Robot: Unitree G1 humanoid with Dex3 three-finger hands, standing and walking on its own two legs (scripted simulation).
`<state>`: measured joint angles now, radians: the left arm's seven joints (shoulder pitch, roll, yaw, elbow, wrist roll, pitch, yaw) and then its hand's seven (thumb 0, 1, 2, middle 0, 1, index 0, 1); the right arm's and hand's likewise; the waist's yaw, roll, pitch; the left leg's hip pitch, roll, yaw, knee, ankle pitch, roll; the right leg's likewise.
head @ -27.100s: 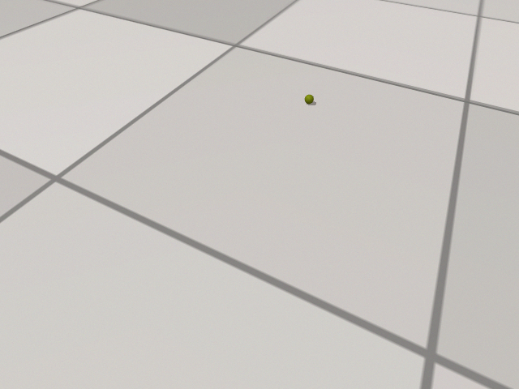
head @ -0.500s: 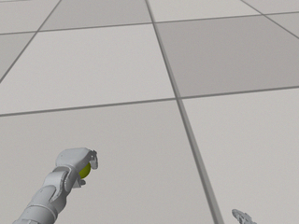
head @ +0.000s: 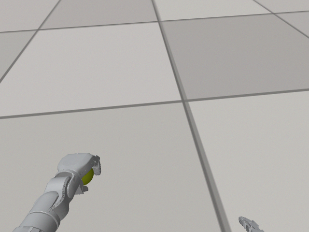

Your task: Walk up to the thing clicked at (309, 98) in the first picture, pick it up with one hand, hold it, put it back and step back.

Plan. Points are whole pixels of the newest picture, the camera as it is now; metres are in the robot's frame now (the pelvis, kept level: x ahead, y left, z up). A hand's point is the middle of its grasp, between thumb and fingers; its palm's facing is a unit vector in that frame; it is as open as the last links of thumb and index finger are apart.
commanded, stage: hold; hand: left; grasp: from above
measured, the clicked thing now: (82, 174) +0.32 +0.23 -0.05
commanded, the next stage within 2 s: crouch in 0.02 s
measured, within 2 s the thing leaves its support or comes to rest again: neither
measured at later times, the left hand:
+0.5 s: hand (86, 191) +0.29 +0.23 -0.11, palm faces -0.48 -0.03 -0.88, open 7.5 cm
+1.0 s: hand (106, 200) +0.35 +0.23 -0.36, palm faces -0.44 +0.01 -0.90, open 7.4 cm
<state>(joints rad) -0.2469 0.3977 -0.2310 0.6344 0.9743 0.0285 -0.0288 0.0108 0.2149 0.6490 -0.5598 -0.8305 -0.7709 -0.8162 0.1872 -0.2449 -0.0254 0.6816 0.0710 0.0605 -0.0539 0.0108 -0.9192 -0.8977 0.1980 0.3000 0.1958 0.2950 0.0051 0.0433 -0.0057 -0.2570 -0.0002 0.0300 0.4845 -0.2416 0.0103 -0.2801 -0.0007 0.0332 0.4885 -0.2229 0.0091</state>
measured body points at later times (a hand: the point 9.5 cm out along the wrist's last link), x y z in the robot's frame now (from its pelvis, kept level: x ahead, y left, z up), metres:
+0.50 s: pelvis +0.00 +0.00 -0.02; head +0.05 +0.00 +0.43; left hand +0.31 +0.23 -0.06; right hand +0.13 -0.26 -0.13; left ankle +0.01 +0.11 -0.74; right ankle +0.02 -0.13 -0.74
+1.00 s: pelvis -0.06 +0.00 -0.23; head +0.11 +0.02 +0.19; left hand +0.37 +0.23 -0.30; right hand -0.01 -0.27 -0.36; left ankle +0.01 +0.11 -0.74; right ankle +0.02 -0.12 -0.74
